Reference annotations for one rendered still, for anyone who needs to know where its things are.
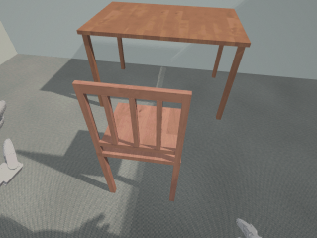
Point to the left robot hand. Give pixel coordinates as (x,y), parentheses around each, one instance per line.
(10,168)

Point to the table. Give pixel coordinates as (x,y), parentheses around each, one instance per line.
(172,23)

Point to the chair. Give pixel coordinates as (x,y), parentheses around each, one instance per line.
(137,132)

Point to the right robot hand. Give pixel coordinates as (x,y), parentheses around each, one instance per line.
(248,229)

